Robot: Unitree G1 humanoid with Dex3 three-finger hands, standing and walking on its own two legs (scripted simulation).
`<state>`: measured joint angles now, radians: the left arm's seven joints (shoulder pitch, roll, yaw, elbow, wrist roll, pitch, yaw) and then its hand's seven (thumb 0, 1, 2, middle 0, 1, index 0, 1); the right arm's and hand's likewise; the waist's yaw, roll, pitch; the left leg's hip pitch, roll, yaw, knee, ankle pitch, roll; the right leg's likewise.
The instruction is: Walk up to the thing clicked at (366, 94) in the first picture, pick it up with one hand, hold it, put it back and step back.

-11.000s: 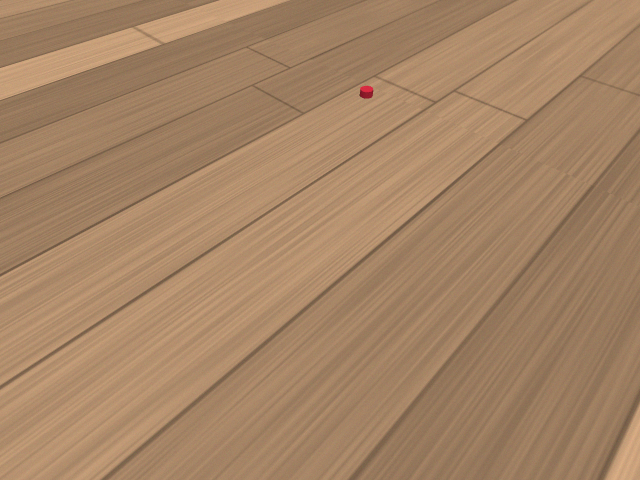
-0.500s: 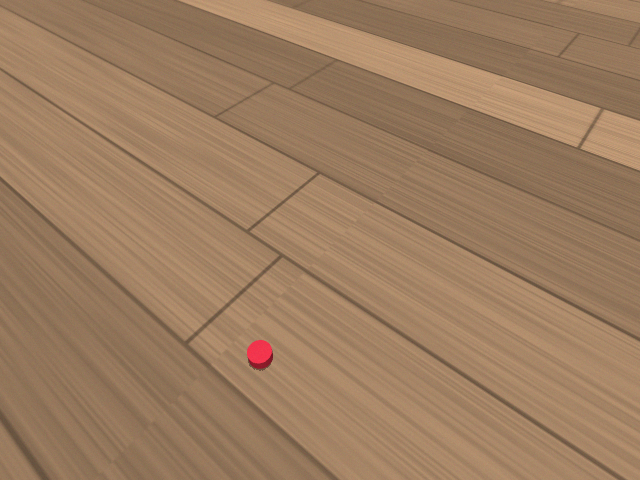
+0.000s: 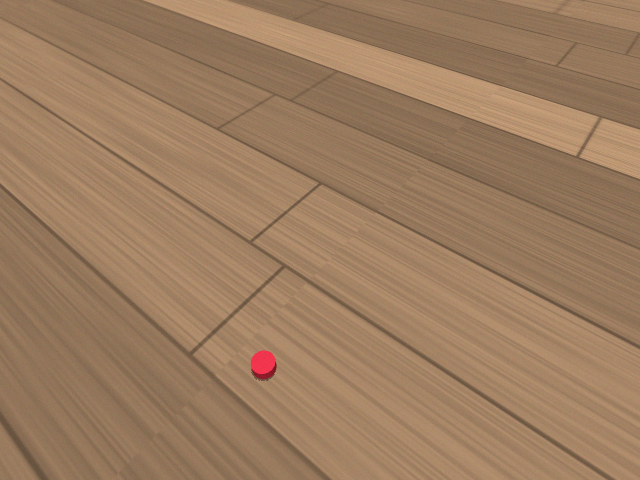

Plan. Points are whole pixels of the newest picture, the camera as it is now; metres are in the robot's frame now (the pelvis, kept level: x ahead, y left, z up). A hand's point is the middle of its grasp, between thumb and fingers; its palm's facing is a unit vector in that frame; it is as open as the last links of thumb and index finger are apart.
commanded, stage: stand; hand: left
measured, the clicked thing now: (263, 364) +0.60 +0.22 -0.76
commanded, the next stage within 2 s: none
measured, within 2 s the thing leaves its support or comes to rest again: neither
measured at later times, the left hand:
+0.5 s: hand out of the picture +0.07 +0.25 -0.15, palm faces -0.02 -0.94 -0.34, open 7.4 cm
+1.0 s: hand out of the picture +0.08 +0.24 -0.15, palm faces -0.02 -0.94 -0.34, open 7.4 cm
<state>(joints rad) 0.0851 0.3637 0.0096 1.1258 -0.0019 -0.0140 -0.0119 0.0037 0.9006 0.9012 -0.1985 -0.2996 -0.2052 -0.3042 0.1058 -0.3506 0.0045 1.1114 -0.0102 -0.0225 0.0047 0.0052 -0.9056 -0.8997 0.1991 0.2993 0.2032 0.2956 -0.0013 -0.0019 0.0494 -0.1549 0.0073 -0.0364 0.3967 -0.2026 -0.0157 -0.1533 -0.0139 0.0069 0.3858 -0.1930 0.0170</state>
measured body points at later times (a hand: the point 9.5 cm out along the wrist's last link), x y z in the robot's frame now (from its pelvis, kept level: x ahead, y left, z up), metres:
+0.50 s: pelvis +0.00 -0.01 +0.00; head +0.01 -0.01 +0.45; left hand +0.07 +0.30 -0.13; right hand +0.08 -0.31 -0.13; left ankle +0.01 +0.13 -0.74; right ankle +0.01 -0.13 -0.74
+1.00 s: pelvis +0.00 -0.01 +0.00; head +0.02 -0.01 +0.45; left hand +0.08 +0.29 -0.13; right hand +0.08 -0.31 -0.13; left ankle +0.01 +0.13 -0.74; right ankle +0.01 -0.13 -0.74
